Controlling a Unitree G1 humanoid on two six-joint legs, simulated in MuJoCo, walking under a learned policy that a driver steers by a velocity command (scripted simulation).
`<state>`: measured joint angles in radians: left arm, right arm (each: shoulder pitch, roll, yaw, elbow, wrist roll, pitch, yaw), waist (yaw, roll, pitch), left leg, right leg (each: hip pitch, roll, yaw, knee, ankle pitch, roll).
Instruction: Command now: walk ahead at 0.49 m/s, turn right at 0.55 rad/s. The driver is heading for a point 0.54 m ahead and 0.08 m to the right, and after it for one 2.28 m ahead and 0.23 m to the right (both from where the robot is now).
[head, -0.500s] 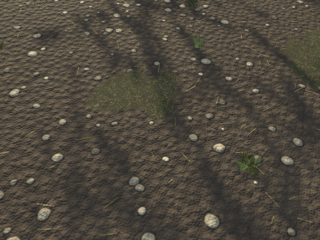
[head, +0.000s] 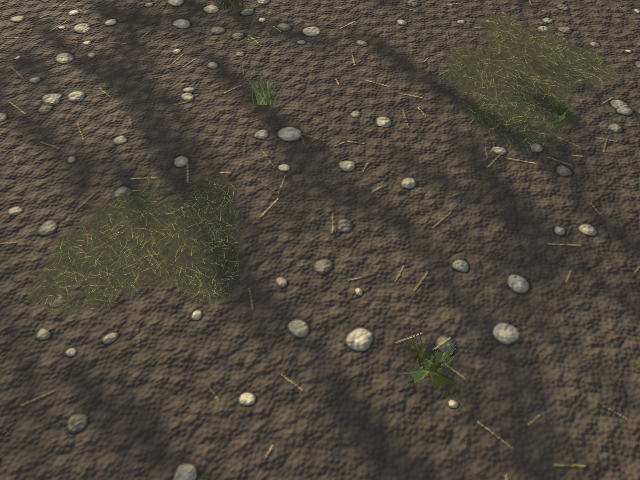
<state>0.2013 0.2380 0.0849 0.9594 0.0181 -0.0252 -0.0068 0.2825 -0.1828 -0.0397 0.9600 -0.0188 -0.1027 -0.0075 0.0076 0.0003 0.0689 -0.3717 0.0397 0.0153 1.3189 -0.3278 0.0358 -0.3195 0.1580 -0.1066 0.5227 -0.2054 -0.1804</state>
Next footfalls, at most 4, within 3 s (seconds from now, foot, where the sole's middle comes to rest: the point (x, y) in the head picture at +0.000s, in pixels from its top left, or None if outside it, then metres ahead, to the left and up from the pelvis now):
0.42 left None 0.44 0.11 -0.76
0.92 right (430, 426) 0.57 -0.21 -0.76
1.46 left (381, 293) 0.91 -0.12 -0.76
2.00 right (436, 201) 1.22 -0.30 -0.76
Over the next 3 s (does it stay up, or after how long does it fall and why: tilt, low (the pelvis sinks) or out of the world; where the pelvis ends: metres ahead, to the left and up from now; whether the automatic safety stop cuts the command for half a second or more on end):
stays up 1.54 -0.10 0.01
